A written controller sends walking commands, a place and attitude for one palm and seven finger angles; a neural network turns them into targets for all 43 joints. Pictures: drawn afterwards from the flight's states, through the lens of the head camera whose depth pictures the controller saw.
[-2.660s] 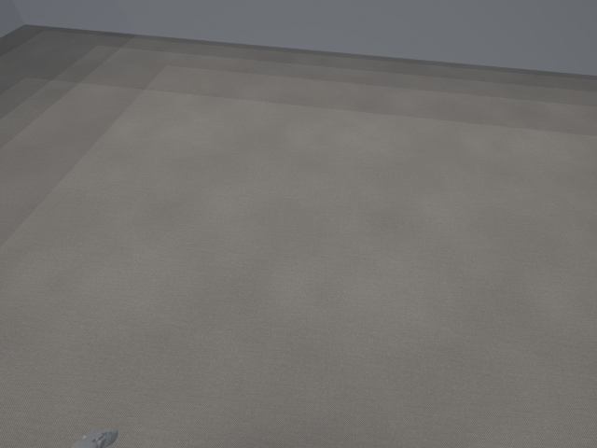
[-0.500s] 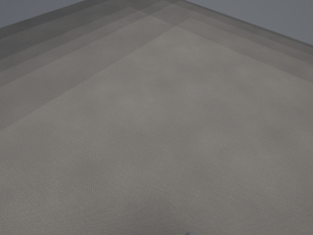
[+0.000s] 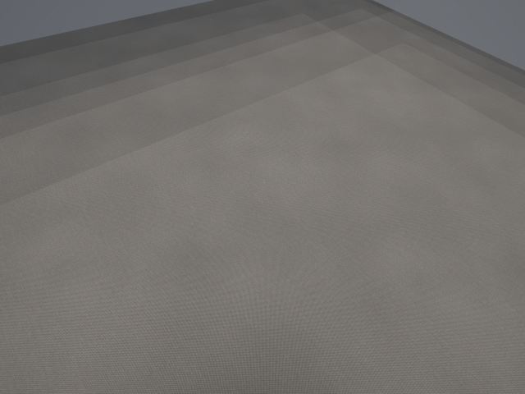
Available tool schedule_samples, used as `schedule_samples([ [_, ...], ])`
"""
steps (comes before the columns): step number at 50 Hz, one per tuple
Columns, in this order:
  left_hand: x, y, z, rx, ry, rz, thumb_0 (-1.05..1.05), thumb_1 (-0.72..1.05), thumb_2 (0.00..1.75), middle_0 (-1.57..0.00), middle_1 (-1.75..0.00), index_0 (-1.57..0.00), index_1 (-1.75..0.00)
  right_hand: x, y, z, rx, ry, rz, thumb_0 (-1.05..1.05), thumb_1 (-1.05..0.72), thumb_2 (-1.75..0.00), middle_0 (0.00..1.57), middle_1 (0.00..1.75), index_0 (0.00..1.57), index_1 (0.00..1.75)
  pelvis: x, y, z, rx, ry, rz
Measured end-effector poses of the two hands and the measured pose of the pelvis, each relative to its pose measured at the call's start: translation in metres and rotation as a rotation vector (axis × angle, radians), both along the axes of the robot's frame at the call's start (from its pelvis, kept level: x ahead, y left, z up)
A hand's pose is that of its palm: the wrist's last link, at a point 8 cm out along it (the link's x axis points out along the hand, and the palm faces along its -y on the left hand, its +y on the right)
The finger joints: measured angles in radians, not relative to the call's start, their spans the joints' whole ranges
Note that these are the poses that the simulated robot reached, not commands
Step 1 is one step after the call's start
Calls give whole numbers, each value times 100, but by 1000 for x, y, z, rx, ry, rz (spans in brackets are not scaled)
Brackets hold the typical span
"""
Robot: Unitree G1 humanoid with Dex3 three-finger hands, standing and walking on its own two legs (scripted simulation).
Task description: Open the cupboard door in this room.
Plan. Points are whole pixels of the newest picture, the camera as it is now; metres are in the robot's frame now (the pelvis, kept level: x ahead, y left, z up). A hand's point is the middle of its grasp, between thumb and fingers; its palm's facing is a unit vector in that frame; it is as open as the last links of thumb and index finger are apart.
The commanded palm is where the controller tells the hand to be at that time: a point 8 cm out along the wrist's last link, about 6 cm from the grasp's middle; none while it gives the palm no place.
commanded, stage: turn or walk to find it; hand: left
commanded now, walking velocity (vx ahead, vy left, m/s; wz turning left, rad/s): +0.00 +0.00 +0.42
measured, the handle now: out of the picture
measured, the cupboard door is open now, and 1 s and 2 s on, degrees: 0 0 0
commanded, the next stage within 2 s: none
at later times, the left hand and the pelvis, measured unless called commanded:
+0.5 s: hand out of the picture +0.04 +0.20 -0.14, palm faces +0.19 -0.94 -0.27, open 7.4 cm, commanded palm none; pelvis -0.03 -0.01 +0.01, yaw +10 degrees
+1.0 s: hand out of the picture -0.13 +0.24 -0.17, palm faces +0.43 -0.87 -0.24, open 7.4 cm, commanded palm none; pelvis -0.07 +0.03 +0.01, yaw +23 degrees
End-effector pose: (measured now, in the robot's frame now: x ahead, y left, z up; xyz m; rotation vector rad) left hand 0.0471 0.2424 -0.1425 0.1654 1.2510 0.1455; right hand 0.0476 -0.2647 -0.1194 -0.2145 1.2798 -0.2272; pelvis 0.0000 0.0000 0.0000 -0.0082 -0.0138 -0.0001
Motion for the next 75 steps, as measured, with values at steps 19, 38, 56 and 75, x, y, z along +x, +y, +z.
schedule_samples([
  [19, -14, 30, 31, 47, -71, 115, 0, 91, 90, -20, -30, -20, -30, 4, 43, 3, 62, -29, 119, 0, -90, -90, 20, 30, 21, 30, -24, 11, 16, -7, 14, 129],
  [38, -124, -7, 25, 31, 3, 312, 0, 90, 90, -20, -30, -21, -30, 27, 21, -2, 36, 46, 300, 0, -91, -90, 19, 30, 20, 30, -47, -6, 14, 26, 6, 323],
  [56, -184, 45, 23, 41, 33, 483, 0, 91, 90, -20, -30, -20, -30, 59, 111, 12, 60, -77, 506, 0, -90, -90, 20, 30, 21, 30, -70, 27, 17, -7, 22, 451],
  [75, -191, -17, 38, 71, -45, 606, 0, 90, 90, -20, -30, -21, -30, 70, 71, -11, 64, 66, 602, 0, -91, -90, 20, 30, 20, 30, -62, -5, 15, 34, 16, 646],
])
